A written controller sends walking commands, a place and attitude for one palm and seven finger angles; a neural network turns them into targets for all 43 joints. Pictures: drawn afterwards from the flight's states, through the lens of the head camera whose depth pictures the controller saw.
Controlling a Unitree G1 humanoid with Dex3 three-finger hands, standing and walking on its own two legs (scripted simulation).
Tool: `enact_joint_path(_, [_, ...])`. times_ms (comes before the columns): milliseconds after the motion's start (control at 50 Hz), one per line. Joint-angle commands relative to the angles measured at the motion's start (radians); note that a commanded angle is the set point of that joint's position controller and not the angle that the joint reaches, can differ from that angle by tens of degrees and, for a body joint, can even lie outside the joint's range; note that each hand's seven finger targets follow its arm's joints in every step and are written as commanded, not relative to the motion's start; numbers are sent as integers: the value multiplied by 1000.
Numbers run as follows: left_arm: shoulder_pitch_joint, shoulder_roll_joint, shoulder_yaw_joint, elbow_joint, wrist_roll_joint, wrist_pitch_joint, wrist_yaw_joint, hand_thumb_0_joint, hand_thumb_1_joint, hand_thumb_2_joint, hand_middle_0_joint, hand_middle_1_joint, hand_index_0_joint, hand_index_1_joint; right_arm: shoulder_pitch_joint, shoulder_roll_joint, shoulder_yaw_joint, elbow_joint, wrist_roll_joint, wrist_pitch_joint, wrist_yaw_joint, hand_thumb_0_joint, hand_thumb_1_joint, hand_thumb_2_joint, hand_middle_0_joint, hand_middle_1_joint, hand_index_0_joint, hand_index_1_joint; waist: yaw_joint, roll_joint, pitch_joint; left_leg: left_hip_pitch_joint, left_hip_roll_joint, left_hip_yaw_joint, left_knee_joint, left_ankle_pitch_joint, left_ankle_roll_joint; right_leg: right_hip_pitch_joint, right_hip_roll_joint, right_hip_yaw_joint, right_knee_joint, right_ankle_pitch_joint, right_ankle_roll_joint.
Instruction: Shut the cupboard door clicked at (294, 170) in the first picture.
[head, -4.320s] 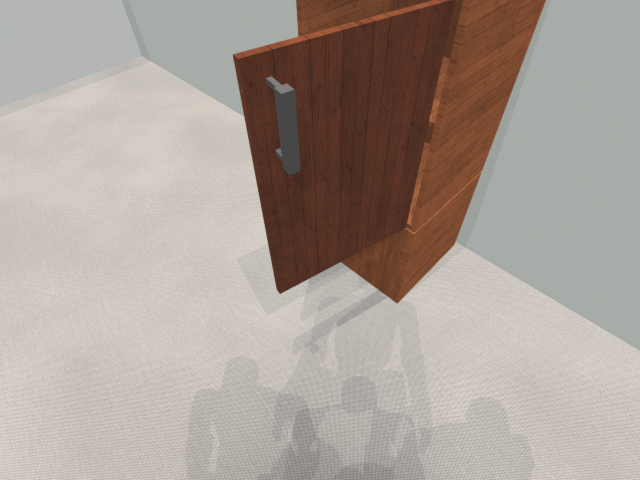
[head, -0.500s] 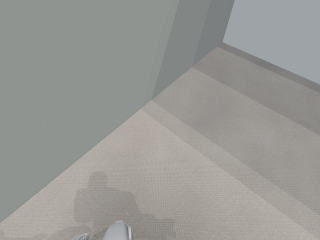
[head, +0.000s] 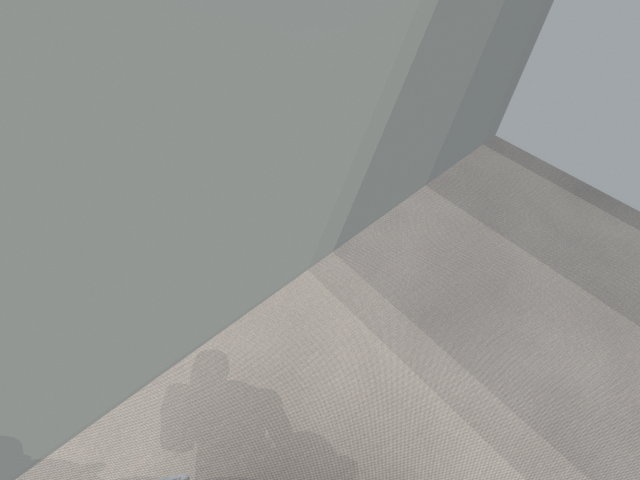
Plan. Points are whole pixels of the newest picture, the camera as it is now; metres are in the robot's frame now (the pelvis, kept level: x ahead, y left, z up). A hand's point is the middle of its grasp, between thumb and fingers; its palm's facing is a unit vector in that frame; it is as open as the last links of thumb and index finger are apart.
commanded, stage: turn to face it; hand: left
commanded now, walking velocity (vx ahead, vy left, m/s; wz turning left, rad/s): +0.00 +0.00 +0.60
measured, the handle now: out of the picture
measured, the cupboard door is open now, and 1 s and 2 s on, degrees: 77 77 77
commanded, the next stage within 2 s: none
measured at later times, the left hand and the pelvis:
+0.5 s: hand out of the picture +0.09 +0.22 -0.16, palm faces +0.34 -0.90 -0.27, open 7.4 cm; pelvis +0.08 -0.01 +0.00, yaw +19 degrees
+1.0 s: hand out of the picture +0.02 +0.16 -0.19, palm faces +0.63 -0.74 -0.22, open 7.3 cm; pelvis +0.12 -0.03 -0.01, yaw +39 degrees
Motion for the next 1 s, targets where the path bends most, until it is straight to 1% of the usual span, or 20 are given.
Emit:
enact_joint_path(0, [175, 270, 68, -25, 8, -12, 24, 0, 900, 900, -200, -300, -200, -300, -44, -91, -38, -119, 10, -13, 11, 0, -900, -900, 200, 300, 200, 300, 77, -259, -91, -283, -24, 77, 303, -301, -43, 293, -435, 330, -286, 210, -188])
enact_joint_path(20, [152, 240, 65, -38, 5, -16, 31, 0, 900, 900, -200, -300, -200, -300, -61, -102, -44, -112, 8, -3, 10, 0, -900, -900, 200, 300, 200, 300, 80, -269, -82, -301, 22, 40, 503, -334, -45, 245, -448, 340, -299, 251, -232])
enact_joint_path(60, [79, 191, 54, -55, 4, -8, 38, 0, 900, 900, -200, -300, -200, -300, -74, -88, -44, -109, 14, 7, 18, 0, -900, -900, 200, 300, 200, 300, 43, -230, -32, -328, 71, 36, 613, -262, -54, 219, -378, 159, -250, 414, -210])
enact_joint_path(100, [62, 182, 50, -63, 9, -12, 36, 0, 900, 900, -200, -300, -200, -300, -80, -59, -32, -116, 14, 9, 28, 0, -900, -900, 200, 300, 200, 300, 29, -199, -22, -288, 77, 78, 475, -250, -64, 228, -330, 9, -193, 583, -166])
enact_joint_path(180, [102, 226, 60, -58, 8, -13, 31, 0, 900, 900, -200, -300, -200, -300, -108, -43, -21, -139, 15, 3, 41, 0, -900, -900, 200, 300, 200, 300, 46, -188, -41, -187, 26, 185, 186, -139, -57, 283, -302, -81, -89, 755, -119])
enact_joint_path(240, [58, 238, 61, -90, -8, -10, 23, 0, 900, 900, -200, -300, -200, -300, 27, -125, -42, -126, 3, -4, 39, 0, -900, -900, 200, 300, 200, 300, -45, -107, -136, 114, 30, 185, -63, 190, -21, 157, -274, -156, 159, 644, -44])
enact_joint_path(280, [15, 138, 34, -172, -16, 5, 20, 0, 900, 900, -200, -300, -200, -300, 147, -324, -91, -125, -2, -8, 25, 0, -900, -900, 200, 300, 200, 300, -106, 328, -240, 334, 478, -393, -135, 835, 248, -242, -62, -85, 601, -429, 46])
enact_joint_path(300, [-43, 162, 38, -189, -3, 22, 28, 0, 900, 900, -200, -300, -200, -300, 153, -319, -93, -114, -1, -6, 15, 0, -900, -900, 200, 300, 200, 300, -109, 136, -215, 273, 479, -377, -141, 614, 262, -275, -67, 21, 671, -387, 31])
enact_joint_path(400, [-4, 135, 44, -135, -3, 40, 7, 0, 900, 900, -200, -300, -200, -300, -82, -241, -69, -170, -8, -12, 4, 0, -900, -900, 200, 300, 200, 300, -5, 154, -52, 41, 274, -174, -191, 312, 145, -201, -51, 26, 477, -169, 35])
enact_joint_path(540, [146, 161, 51, -123, -2, 16, 12, 0, 900, 900, -200, -300, -200, -300, -186, -242, -82, -214, 2, 14, 18, 0, -900, -900, 200, 300, 200, 300, 62, 91, -69, -151, 167, -177, -64, 81, 81, 165, 10, -31, -82, 26, 16])
enact_joint_path(580, [172, 322, 75, -140, 19, -2, 25, 0, 900, 900, -200, -300, -200, -300, -189, -131, -68, -253, 14, 14, 30, 0, -900, -900, 200, 300, 200, 300, 89, -351, -60, -359, -68, 36, 417, -339, -47, 221, -432, 452, -359, 60, -155])
enact_joint_path(600, [143, 316, 65, -157, 10, -1, 29, 0, 900, 900, -200, -300, -200, -300, -178, -165, -72, -253, 7, 20, 36, 0, -900, -900, 200, 300, 200, 300, 73, -258, -55, -314, -13, -30, 615, -325, -29, 91, -465, 424, -348, -11, -215])
enact_joint_path(660, [15, 199, 41, -179, 6, -1, 34, 0, 900, 900, -200, -300, -200, -300, -152, -134, -68, -206, 8, 36, 44, 0, -900, -900, 200, 300, 200, 300, -6, -253, -37, -310, 44, -1, 723, -163, -59, 86, -296, 137, -258, 272, -151])
enact_joint_path(740, [123, 218, 47, -142, 8, -13, 36, 0, 900, 900, -200, -300, -200, -300, -218, -89, -40, -209, 16, 26, 49, 0, -900, -900, 200, 300, 200, 300, 49, -186, -89, -249, 30, 94, 394, -202, -74, 288, -295, 9, -146, 688, -148])
enact_joint_path(820, [155, 256, 62, -116, 10, -9, 31, 0, 900, 900, -200, -300, -200, -300, -231, -80, -30, -218, 20, 16, 51, 0, -900, -900, 200, 300, 200, 300, 67, -233, -96, -164, 10, 148, 185, -179, -54, 325, -318, -30, -98, 754, -141])
enact_joint_path(880, [118, 254, 69, -118, -1, -5, 23, 0, 900, 900, -200, -300, -200, -300, -136, -119, -42, -199, 13, 9, 46, 0, -900, -900, 200, 300, 200, 300, 5, -176, -123, 54, 5, 161, -55, 25, -28, 210, -300, -106, 33, 639, -75])
enact_joint_path(900, [102, 231, 65, -136, -9, 0, 18, 0, 900, 900, -200, -300, -200, -300, -60, -192, -60, -180, 5, -1, 42, 0, -900, -900, 200, 300, 200, 300, -39, -17, -173, 251, 126, 39, -123, 253, 21, 38, -261, -153, 201, 420, -21])
enact_joint_path(920, [74, 155, 46, -182, -16, 5, 10, 0, 900, 900, -200, -300, -200, -300, 8, -309, -93, -175, -2, -3, 34, 0, -900, -900, 200, 300, 200, 300, -80, 318, -195, 397, 425, -359, -141, 682, 193, -269, -107, -157, 445, -319, 57])
enact_joint_path(940, [2, 170, 40, -209, -1, 24, 19, 0, 900, 900, -200, -300, -200, -300, 60, -327, -96, -149, 5, 7, 24, 0, -900, -900, 200, 300, 200, 300, -100, 207, -186, 355, 481, -348, -137, 710, 264, -317, -94, -29, 572, -388, 43])
enact_joint_path(980, [-42, 157, 44, -183, -3, 27, 23, 0, 900, 900, -200, -300, -200, -300, 4, -269, -84, -159, 3, -4, 1, 0, -900, -900, 200, 300, 200, 300, -69, 198, -154, 274, 372, -278, -130, 669, 219, -334, -92, 46, 638, -261, 46])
